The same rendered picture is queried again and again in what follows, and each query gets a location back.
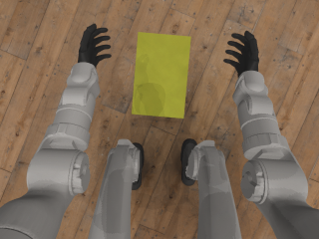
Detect robot left upper arm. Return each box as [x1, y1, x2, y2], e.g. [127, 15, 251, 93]
[0, 148, 91, 239]

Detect left robot hand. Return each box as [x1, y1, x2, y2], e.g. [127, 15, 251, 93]
[78, 23, 112, 68]

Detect robot right forearm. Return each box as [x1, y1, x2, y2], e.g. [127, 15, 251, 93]
[232, 70, 308, 199]

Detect robot left forearm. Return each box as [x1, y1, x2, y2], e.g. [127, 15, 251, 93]
[26, 62, 101, 189]

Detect robot right shin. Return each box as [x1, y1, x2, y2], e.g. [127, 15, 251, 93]
[185, 139, 225, 180]

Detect right robot hand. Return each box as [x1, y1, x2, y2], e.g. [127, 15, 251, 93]
[223, 30, 259, 78]

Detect robot left foot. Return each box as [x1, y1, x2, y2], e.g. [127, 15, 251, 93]
[132, 142, 145, 190]

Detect carton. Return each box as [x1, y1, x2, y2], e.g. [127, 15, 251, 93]
[132, 32, 191, 119]

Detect robot right upper arm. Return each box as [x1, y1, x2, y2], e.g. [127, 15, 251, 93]
[240, 158, 319, 239]

